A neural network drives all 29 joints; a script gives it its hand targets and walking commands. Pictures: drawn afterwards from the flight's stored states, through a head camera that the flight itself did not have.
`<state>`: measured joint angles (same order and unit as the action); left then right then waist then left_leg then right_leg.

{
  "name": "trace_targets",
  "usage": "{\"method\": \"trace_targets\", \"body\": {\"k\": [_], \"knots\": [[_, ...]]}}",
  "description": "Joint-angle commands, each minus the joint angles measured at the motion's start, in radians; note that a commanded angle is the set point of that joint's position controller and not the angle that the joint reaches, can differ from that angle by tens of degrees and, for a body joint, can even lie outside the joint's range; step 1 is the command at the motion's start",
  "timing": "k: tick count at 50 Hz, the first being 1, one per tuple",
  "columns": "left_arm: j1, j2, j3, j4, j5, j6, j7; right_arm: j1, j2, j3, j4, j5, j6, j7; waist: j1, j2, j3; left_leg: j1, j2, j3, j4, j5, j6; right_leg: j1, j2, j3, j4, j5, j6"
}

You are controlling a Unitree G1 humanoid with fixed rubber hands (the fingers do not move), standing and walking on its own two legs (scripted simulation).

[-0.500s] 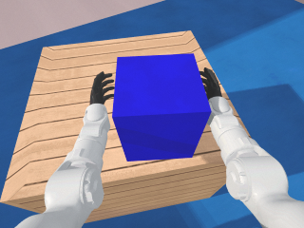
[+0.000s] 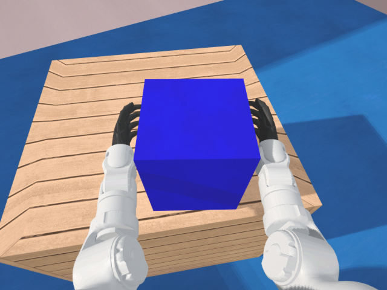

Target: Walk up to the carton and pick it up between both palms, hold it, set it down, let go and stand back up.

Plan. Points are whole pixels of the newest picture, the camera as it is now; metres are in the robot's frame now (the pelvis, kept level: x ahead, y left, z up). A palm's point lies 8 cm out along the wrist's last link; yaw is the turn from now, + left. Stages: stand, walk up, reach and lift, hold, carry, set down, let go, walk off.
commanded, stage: reach and lift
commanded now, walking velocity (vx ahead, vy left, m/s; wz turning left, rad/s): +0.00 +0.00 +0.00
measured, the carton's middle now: (194, 150) +0.42 +0.01 +0.02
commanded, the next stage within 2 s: none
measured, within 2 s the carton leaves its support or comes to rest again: leaves its support in 1.56 s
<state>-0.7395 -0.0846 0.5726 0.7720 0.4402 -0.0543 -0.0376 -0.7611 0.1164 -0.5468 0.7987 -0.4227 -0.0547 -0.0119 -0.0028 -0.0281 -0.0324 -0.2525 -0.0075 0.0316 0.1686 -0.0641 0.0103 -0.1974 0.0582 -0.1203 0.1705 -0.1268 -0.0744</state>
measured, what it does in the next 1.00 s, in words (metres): stands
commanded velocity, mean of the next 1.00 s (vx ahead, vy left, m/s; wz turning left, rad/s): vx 0.00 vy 0.00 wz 0.00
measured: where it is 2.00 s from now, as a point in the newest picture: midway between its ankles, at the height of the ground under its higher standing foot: outside the picture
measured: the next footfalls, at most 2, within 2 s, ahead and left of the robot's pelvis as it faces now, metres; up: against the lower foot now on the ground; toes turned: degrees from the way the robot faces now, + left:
none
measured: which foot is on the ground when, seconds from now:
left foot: down 0.00-1.00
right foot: down 0.00-1.00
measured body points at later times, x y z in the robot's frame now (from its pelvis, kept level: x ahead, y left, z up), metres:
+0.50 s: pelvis +0.00 +0.01 +0.00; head +0.06 +0.02 +0.45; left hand +0.42 +0.16 +0.07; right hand +0.42 -0.14 +0.08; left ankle +0.00 +0.12 -0.75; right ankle -0.03 -0.05 -0.75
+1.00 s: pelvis +0.00 +0.01 +0.00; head +0.05 +0.01 +0.45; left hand +0.42 +0.16 +0.07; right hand +0.42 -0.14 +0.08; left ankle +0.00 +0.12 -0.75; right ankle -0.03 -0.05 -0.75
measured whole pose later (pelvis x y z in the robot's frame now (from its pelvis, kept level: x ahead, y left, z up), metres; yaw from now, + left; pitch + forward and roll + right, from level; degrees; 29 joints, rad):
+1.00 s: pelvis +0.00 +0.01 +0.00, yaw +0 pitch +9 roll +0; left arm -0.74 -0.10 0.57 0.79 0.45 -0.08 -0.03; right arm -0.73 0.09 -0.52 0.83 -0.42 -0.15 -0.04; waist -0.01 -0.01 -0.05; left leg -0.25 -0.02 0.04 0.13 -0.04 0.03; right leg -0.20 0.05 -0.11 0.15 -0.10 -0.06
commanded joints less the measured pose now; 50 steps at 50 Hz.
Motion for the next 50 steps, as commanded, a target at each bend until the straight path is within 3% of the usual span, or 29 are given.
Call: {"method": "trace_targets", "body": {"k": [1,4,13,23,37,47,50], "knots": [[-0.356,-0.276,-0.171,-0.042,0.017,0.016,-0.072,-0.329,0.316,0.217,-0.006,-0.007,-0.035,0.071,0.019,0.026,-0.412,0.018,-0.007,-0.064,0.013,0.230,0.054,0.446,-0.085,0.107,0.150,0.760,0.126],[-0.374,-0.294,-0.191,-0.055,0.005,0.016,-0.077,-0.346,0.326,0.231,-0.041,-0.010,-0.046,0.070,0.017,0.005,-0.447,0.046,-0.005,-0.065,0.013,0.247,0.058,0.431,-0.081,0.098,0.152,0.767,0.128],[-0.368,-0.335,-0.213,-0.053,0.017,0.007,-0.075,-0.335,0.360,0.254,-0.027,-0.020,-0.077,0.071,0.017,0.016,-0.452,0.083,-0.002,-0.070,0.012,0.278,0.048,0.407,-0.076,0.086,0.132,0.755,0.117],[-0.370,-0.331,-0.207,-0.056,0.032,0.005,-0.064,-0.334,0.352,0.251,-0.013,-0.027,-0.084,0.074,0.032,0.040,-0.430,0.140,0.005,-0.072,0.008,0.263,0.036,0.337,-0.067,0.074,0.099,0.642,0.106],[-0.369,-0.330,-0.194,-0.027,0.037,-0.013,-0.051,-0.326,0.347,0.243,0.012,-0.039,-0.106,0.074,0.024,0.037,-0.433,0.174,0.015,-0.075,0.002,0.239,0.033,0.265,-0.063,0.069,0.072,0.563,0.104],[-0.429,-0.341,-0.210,0.000,0.024,-0.058,-0.050,-0.364,0.381,0.286,0.039,-0.031,-0.153,0.056,0.020,0.010,-0.487,0.097,0.014,-0.076,-0.013,0.245,0.052,0.331,-0.075,0.087,0.101,0.673,0.112],[-0.436,-0.363,-0.227,0.012,0.015,-0.081,-0.044,-0.387,0.390,0.301,0.050,-0.021,-0.179,0.047,0.017,0.025,-0.525,0.103,0.013,-0.076,-0.006,0.277,0.046,0.343,-0.073,0.091,0.103,0.707,0.113]]}}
